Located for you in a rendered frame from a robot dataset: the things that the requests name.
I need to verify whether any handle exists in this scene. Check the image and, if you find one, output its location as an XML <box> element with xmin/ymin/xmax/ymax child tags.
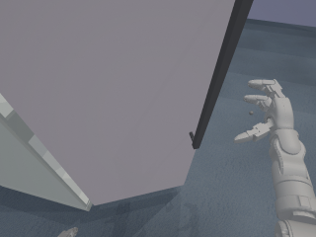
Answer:
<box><xmin>189</xmin><ymin>0</ymin><xmax>254</xmax><ymax>150</ymax></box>

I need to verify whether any fridge door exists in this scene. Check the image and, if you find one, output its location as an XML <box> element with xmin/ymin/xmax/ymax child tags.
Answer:
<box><xmin>0</xmin><ymin>0</ymin><xmax>235</xmax><ymax>205</ymax></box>

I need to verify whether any right robot hand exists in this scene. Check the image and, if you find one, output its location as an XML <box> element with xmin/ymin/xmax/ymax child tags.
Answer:
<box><xmin>233</xmin><ymin>79</ymin><xmax>294</xmax><ymax>144</ymax></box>

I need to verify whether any right robot upper arm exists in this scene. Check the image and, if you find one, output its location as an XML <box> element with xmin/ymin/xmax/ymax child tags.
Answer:
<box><xmin>274</xmin><ymin>219</ymin><xmax>316</xmax><ymax>237</ymax></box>

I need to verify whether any right robot forearm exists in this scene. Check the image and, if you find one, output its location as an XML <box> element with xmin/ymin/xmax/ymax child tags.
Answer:
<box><xmin>269</xmin><ymin>128</ymin><xmax>316</xmax><ymax>225</ymax></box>

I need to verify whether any left robot hand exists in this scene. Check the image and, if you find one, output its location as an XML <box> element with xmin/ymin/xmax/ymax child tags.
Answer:
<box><xmin>57</xmin><ymin>227</ymin><xmax>78</xmax><ymax>237</ymax></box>

